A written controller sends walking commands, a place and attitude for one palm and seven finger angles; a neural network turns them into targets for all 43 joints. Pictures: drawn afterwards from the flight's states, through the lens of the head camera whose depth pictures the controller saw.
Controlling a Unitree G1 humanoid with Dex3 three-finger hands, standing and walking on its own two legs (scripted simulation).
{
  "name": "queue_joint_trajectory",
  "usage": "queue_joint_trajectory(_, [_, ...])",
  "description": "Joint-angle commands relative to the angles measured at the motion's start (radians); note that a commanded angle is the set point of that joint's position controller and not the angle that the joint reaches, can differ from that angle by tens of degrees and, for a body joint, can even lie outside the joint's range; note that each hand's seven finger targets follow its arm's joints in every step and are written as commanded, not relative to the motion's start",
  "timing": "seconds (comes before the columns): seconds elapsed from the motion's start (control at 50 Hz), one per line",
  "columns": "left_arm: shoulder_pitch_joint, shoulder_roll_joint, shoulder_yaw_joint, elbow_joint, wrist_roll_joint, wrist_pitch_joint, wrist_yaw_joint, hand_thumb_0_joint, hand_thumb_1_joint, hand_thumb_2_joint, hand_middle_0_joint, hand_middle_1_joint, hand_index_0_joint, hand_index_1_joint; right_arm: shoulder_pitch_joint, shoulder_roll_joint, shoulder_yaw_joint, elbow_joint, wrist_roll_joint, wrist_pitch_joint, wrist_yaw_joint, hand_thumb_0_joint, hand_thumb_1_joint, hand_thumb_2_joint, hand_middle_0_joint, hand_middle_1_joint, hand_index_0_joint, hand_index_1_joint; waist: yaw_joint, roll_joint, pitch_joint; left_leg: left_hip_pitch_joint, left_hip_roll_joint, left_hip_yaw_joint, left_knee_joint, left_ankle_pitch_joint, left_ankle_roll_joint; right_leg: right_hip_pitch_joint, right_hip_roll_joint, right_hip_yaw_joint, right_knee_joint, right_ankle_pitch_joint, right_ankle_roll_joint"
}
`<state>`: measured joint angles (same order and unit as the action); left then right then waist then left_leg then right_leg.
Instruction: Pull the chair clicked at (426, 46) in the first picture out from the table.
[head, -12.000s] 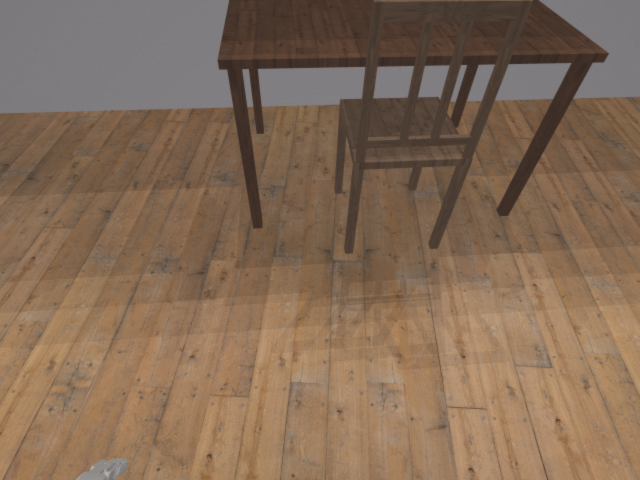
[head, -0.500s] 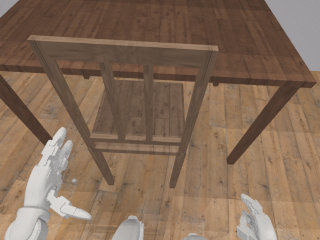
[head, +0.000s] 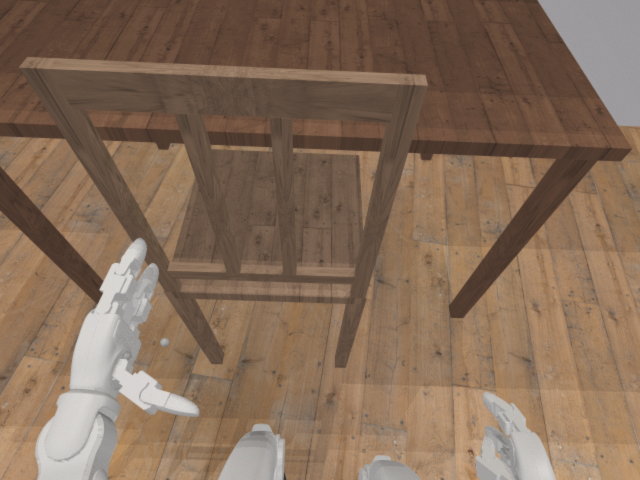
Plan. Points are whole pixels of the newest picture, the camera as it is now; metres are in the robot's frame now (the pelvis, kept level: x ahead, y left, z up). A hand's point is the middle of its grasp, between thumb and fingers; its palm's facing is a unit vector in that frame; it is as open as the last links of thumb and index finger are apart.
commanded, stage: aim the fingers beside a spindle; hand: left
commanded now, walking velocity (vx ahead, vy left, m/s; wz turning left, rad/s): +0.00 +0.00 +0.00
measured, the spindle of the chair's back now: (216, 208) +0.46 +0.17 +0.03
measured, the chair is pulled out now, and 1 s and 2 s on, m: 0.00 0.00 0.00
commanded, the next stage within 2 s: push the fingers through the gap in 1.56 s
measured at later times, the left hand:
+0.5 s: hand (191, 332) +0.29 +0.17 +0.02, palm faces -0.02 -1.00 -0.03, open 16.9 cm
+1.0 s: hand (218, 318) +0.32 +0.15 -0.01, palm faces -0.03 -1.00 -0.02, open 16.9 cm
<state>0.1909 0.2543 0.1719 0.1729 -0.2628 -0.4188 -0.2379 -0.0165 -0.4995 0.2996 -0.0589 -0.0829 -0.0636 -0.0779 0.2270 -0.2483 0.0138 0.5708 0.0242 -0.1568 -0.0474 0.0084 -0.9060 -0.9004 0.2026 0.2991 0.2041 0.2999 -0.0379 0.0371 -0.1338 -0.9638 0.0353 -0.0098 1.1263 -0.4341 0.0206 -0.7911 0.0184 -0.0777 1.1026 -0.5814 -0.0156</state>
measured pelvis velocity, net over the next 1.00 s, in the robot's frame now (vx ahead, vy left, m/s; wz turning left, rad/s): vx -0.01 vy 0.00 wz -0.02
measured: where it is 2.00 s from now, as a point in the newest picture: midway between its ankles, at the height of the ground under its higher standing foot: outside the picture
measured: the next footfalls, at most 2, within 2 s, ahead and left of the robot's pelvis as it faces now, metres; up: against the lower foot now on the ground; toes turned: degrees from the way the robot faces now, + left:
none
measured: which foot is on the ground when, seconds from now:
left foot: down 0.00-1.00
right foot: down 0.00-1.00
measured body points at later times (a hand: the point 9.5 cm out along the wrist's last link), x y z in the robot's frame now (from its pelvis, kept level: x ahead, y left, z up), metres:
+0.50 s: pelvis +0.00 +0.00 -0.01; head +0.08 +0.01 +0.43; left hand +0.28 +0.22 +0.02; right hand +0.16 -0.25 -0.11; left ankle +0.06 +0.10 -0.65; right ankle -0.02 -0.11 -0.65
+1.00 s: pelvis -0.01 +0.00 -0.03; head +0.09 +0.01 +0.41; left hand +0.31 +0.20 +0.00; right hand +0.14 -0.25 -0.13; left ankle +0.06 +0.10 -0.65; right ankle -0.02 -0.11 -0.65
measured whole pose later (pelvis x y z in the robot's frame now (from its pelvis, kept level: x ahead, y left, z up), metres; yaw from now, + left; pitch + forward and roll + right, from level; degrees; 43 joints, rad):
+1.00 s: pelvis -0.01 +0.00 -0.03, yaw -1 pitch +20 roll -3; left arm -0.03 0.20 0.09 0.35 -0.18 -0.47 -0.12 -0.02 -0.50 0.30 -0.06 -0.08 -0.06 -0.08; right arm 0.21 -0.24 0.01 0.58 0.00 -0.05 -0.01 0.01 -0.91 -0.90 0.20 0.30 0.20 0.30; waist -0.04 0.04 -0.16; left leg -1.14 0.04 0.00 1.25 -0.47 0.02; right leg -0.97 0.02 -0.07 1.25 -0.63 -0.02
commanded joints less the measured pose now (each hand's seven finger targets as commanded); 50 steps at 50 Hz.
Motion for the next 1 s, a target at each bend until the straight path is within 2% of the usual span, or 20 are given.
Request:
queue_joint_trajectory(0.0, [-0.1, 0.113, 0.051, -0.173, -0.001, -0.069, 0.017, 0.0, -0.5, 0.3, -0.06, -0.08, -0.06, -0.08, -0.025, -0.144, -0.065, -0.139, 0.0, -0.044, -0.009, 0.0, -0.9, -0.9, 0.2, 0.3, 0.2, 0.3, -0.011, 0.002, -0.247, 0.299, -0.003, -0.039, -0.134, 0.191, 0.01, -0.019, 0.0, 0.026, -0.168, 0.266, 0.001])
queue_joint_trajectory(0.12, [-0.117, 0.119, 0.054, -0.18, 0.008, -0.094, 0.037, 0.0, -0.5, 0.3, -0.06, -0.08, -0.06, -0.08, -0.024, -0.142, -0.067, -0.139, -0.003, -0.037, -0.004, 0.0, -0.9, -0.9, 0.2, 0.3, 0.2, 0.3, -0.002, 0.023, -0.267, 0.294, -0.002, -0.039, -0.122, 0.193, 0.008, -0.031, -0.002, 0.027, -0.148, 0.26, -0.004])
queue_joint_trajectory(0.14, [-0.148, 0.098, 0.024, -0.18, 0.013, -0.096, 0.038, 0.0, -0.5, 0.3, -0.06, -0.08, -0.06, -0.08, -0.026, -0.141, -0.065, -0.139, -0.003, -0.035, -0.003, 0.0, -0.9, -0.9, 0.2, 0.3, 0.2, 0.3, -0.014, 0.02, -0.261, 0.292, -0.003, -0.041, -0.118, 0.186, 0.009, -0.048, -0.001, 0.025, -0.144, 0.254, -0.002])
queue_joint_trajectory(0.18, [-0.156, 0.117, 0.041, -0.176, 0.021, -0.103, 0.049, 0.0, -0.5, 0.3, -0.06, -0.08, -0.06, -0.08, -0.022, -0.142, -0.067, -0.132, -0.007, -0.033, -0.003, 0.0, -0.9, -0.9, 0.2, 0.3, 0.2, 0.3, -0.007, 0.026, -0.279, 0.295, 0.0, -0.045, -0.111, 0.188, 0.009, -0.057, 0.001, 0.025, -0.135, 0.244, -0.005])
queue_joint_trajectory(0.22, [-0.142, 0.082, 0.014, -0.183, 0.019, -0.107, 0.053, 0.0, -0.5, 0.3, -0.06, -0.08, -0.06, -0.08, -0.026, -0.138, -0.068, -0.139, -0.006, -0.031, 0.002, 0.0, -0.9, -0.9, 0.2, 0.3, 0.2, 0.3, -0.002, 0.031, -0.295, 0.306, -0.003, -0.045, -0.113, 0.195, 0.006, -0.053, -0.002, 0.023, -0.131, 0.249, -0.006])
queue_joint_trajectory(0.28, [-0.145, 0.108, 0.036, -0.136, 0.025, -0.093, 0.06, 0.0, -0.5, 0.3, -0.06, -0.08, -0.06, -0.08, -0.021, -0.144, -0.067, -0.133, -0.009, -0.016, 0.002, 0.0, -0.9, -0.9, 0.2, 0.3, 0.2, 0.3, -0.007, -0.015, -0.282, 0.261, -0.001, -0.041, -0.097, 0.184, 0.01, -0.053, 0.001, 0.03, -0.128, 0.255, -0.002])
queue_joint_trajectory(0.34, [-0.196, 0.098, 0.029, -0.113, 0.028, -0.094, 0.059, 0.0, -0.5, 0.3, -0.06, -0.08, -0.06, -0.08, -0.028, -0.141, -0.065, -0.133, -0.006, -0.004, 0.004, 0.0, -0.9, -0.9, 0.2, 0.3, 0.2, 0.3, -0.013, -0.012, -0.263, 0.234, -0.006, -0.035, -0.089, 0.153, 0.01, -0.065, 0.0, 0.037, -0.127, 0.237, -0.002])
queue_joint_trajectory(0.38, [-0.213, 0.106, 0.037, -0.13, 0.028, -0.102, 0.062, 0.0, -0.5, 0.3, -0.06, -0.08, -0.06, -0.08, -0.026, -0.141, -0.066, -0.134, -0.01, -0.002, 0.003, 0.0, -0.9, -0.9, 0.2, 0.3, 0.2, 0.3, -0.006, 0.004, -0.298, 0.244, -0.005, -0.037, -0.082, 0.174, 0.011, -0.057, 0.001, 0.038, -0.116, 0.25, -0.005])
queue_joint_trajectory(0.42, [-0.215, 0.089, 0.021, -0.143, 0.027, -0.108, 0.062, 0.0, -0.5, 0.3, -0.06, -0.08, -0.06, -0.08, -0.027, -0.136, -0.066, -0.137, -0.008, -0.001, 0.006, 0.0, -0.9, -0.9, 0.2, 0.3, 0.2, 0.3, -0.003, 0.029, -0.321, 0.269, -0.004, -0.037, -0.08, 0.193, 0.009, -0.059, -0.001, 0.036, -0.112, 0.264, -0.006])
queue_joint_trajectory(0.44, [-0.241, 0.079, 0.0, -0.142, 0.031, -0.109, 0.062, 0.0, -0.5, 0.3, -0.06, -0.08, -0.06, -0.08, -0.029, -0.137, -0.066, -0.134, -0.008, 0.001, 0.006, 0.0, -0.9, -0.9, 0.2, 0.3, 0.2, 0.3, -0.016, 0.03, -0.313, 0.275, -0.001, -0.039, -0.077, 0.189, 0.009, -0.079, -0.001, 0.033, -0.11, 0.257, -0.004])
queue_joint_trajectory(0.56, [-0.245, 0.055, -0.03, -0.103, 0.048, -0.103, 0.075, 0.0, -0.5, 0.3, -0.06, -0.08, -0.06, -0.08, -0.021, -0.139, -0.068, -0.13, -0.011, 0.012, 0.011, 0.0, -0.9, -0.9, 0.2, 0.3, 0.2, 0.3, -0.015, 0.015, -0.312, 0.271, 0.0, -0.05, -0.069, 0.191, 0.006, -0.105, 0.0, 0.027, -0.095, 0.25, -0.007])
queue_joint_trajectory(0.6, [-0.255, 0.058, -0.021, -0.094, 0.049, -0.1, 0.087, 0.0, -0.5, 0.3, -0.06, -0.08, -0.06, -0.08, -0.022, -0.139, -0.068, -0.132, -0.013, 0.021, 0.014, 0.0, -0.9, -0.9, 0.2, 0.3, 0.2, 0.3, -0.016, -0.005, -0.32, 0.25, -0.002, -0.046, -0.061, 0.181, 0.009, -0.103, 0.001, 0.031, -0.092, 0.249, -0.005])
queue_joint_trajectory(0.66, [-0.3, 0.05, -0.033, -0.093, 0.061, -0.109, 0.105, 0.0, -0.5, 0.3, -0.06, -0.08, -0.06, -0.08, -0.027, -0.137, -0.067, -0.133, -0.014, 0.03, 0.017, 0.0, -0.9, -0.9, 0.2, 0.3, 0.2, 0.3, -0.016, 0.022, -0.314, 0.244, -0.003, -0.046, -0.057, 0.161, 0.007, -0.126, 0.0, 0.031, -0.085, 0.222, -0.007])
queue_joint_trajectory(0.72, [-0.331, 0.081, 0.005, -0.08, 0.065, -0.121, 0.122, 0.0, -0.5, 0.3, -0.06, -0.08, -0.06, -0.08, -0.024, -0.138, -0.068, -0.126, -0.019, 0.039, 0.017, 0.0, -0.9, -0.9, 0.2, 0.3, 0.2, 0.3, -0.013, 0.001, -0.337, 0.22, -0.004, -0.041, -0.04, 0.152, 0.009, -0.119, 0.002, 0.04, -0.078, 0.22, -0.007])
queue_joint_trajectory(0.74, [-0.327, 0.072, -0.003, -0.067, 0.068, -0.124, 0.123, 0.0, -0.5, 0.3, -0.06, -0.08, -0.06, -0.08, -0.027, -0.136, -0.068, -0.127, -0.018, 0.041, 0.018, 0.0, -0.9, -0.9, 0.2, 0.3, 0.2, 0.3, -0.013, 0.01, -0.325, 0.219, -0.005, -0.038, -0.04, 0.154, 0.008, -0.123, 0.002, 0.04, -0.079, 0.223, -0.008])
queue_joint_trajectory(0.8, [-0.348, 0.047, -0.037, -0.083, 0.073, -0.13, 0.124, 0.0, -0.5, 0.3, -0.06, -0.08, -0.06, -0.08, -0.023, -0.136, -0.069, -0.125, -0.02, 0.044, 0.022, 0.0, -0.9, -0.9, 0.2, 0.3, 0.2, 0.3, -0.015, 0.036, -0.372, 0.253, -0.001, -0.045, -0.032, 0.188, 0.007, -0.134, 0.002, 0.036, -0.06, 0.246, -0.009])
queue_joint_trajectory(0.86, [-0.338, 0.032, -0.049, -0.045, 0.074, -0.119, 0.128, 0.0, -0.5, 0.3, -0.06, -0.08, -0.06, -0.08, -0.019, -0.137, -0.069, -0.125, -0.019, 0.053, 0.026, 0.0, -0.9, -0.9, 0.2, 0.3, 0.2, 0.3, -0.017, 0.011, -0.356, 0.233, -0.003, -0.045, -0.028, 0.176, 0.007, -0.139, 0.003, 0.035, -0.062, 0.241, -0.008])
queue_joint_trajectory(0.9, [-0.36, 0.044, -0.034, -0.003, 0.073, -0.111, 0.127, 0.0, -0.5, 0.3, -0.06, -0.08, -0.06, -0.08, -0.017, -0.141, -0.069, -0.117, -0.019, 0.062, 0.025, 0.0, -0.9, -0.9, 0.2, 0.3, 0.2, 0.3, -0.028, -0.031, -0.332, 0.188, -0.002, -0.042, -0.015, 0.158, 0.011, -0.145, 0.003, 0.039, -0.06, 0.239, -0.005])
queue_joint_trajectory(0.94, [-0.409, 0.046, -0.037, -0.007, 0.078, -0.119, 0.128, 0.0, -0.5, 0.3, -0.06, -0.08, -0.06, -0.08, -0.02, -0.139, -0.07, -0.115, -0.019, 0.066, 0.024, 0.0, -0.9, -0.9, 0.2, 0.3, 0.2, 0.3, -0.026, 0.003, -0.334, 0.181, -0.005, -0.037, -0.006, 0.148, 0.009, -0.157, 0.001, 0.046, -0.055, 0.23, -0.007])
queue_joint_trajectory(0.98, [-0.404, 0.077, -0.007, -0.031, 0.08, -0.128, 0.136, 0.0, -0.5, 0.3, -0.06, -0.08, -0.06, -0.08, -0.018, -0.142, -0.071, -0.119, -0.022, 0.069, 0.023, 0.0, -0.9, -0.9, 0.2, 0.3, 0.2, 0.3, -0.014, 0.005, -0.376, 0.201, -0.003, -0.041, -0.006, 0.165, 0.009, -0.146, 0.004, 0.043, -0.046, 0.233, -0.009])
